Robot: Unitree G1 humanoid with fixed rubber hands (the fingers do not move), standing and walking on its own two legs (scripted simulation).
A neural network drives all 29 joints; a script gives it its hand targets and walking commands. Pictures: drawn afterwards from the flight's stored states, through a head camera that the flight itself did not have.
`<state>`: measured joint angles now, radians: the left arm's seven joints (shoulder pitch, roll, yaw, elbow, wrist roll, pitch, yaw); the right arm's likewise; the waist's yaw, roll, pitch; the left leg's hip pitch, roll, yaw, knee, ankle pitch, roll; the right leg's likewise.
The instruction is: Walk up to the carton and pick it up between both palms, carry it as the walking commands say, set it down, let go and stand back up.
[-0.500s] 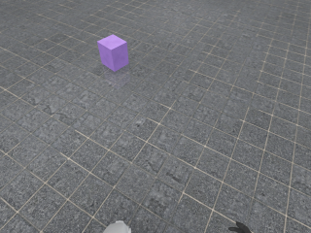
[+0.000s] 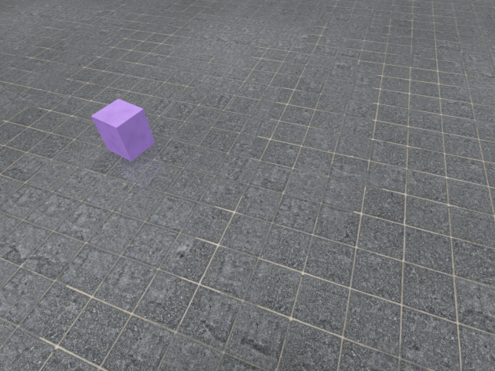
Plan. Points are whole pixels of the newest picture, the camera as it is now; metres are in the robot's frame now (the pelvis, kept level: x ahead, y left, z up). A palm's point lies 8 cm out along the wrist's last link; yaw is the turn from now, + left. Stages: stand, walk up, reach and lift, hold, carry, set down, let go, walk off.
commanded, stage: walk up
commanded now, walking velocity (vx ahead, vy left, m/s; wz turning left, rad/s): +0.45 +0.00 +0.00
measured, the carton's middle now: (124, 130) +1.50 +0.73 -0.63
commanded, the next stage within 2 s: none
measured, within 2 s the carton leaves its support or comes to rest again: neither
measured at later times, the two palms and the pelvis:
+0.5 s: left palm out of the picture +0.17 +0.22 -0.13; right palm (353, 236) +0.42 -0.24 -0.11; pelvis +0.25 -0.01 +0.00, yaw -3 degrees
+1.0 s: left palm (182, 213) +0.48 +0.15 -0.09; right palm (395, 210) +0.49 -0.35 -0.11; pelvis +0.46 -0.10 +0.03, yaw -3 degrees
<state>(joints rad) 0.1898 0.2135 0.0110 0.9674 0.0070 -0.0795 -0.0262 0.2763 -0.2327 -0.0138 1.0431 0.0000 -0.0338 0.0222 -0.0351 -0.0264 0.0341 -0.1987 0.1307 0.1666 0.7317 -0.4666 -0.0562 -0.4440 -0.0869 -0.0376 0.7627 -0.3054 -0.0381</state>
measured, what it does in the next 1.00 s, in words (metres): walks ahead: left foot, then right foot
